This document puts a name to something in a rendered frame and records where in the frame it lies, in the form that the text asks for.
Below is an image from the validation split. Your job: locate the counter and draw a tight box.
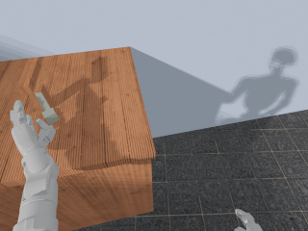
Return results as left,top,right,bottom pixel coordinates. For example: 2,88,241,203
0,46,156,231

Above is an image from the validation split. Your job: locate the tap lever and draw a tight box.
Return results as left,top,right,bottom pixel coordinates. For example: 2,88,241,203
35,92,60,125

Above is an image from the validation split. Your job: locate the robot right hand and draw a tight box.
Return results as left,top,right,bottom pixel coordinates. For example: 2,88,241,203
234,209,263,231

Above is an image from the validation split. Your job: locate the robot left hand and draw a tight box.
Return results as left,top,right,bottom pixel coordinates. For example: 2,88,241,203
10,100,56,157

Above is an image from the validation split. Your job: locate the robot left forearm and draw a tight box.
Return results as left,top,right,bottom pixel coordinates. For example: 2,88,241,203
13,148,60,231

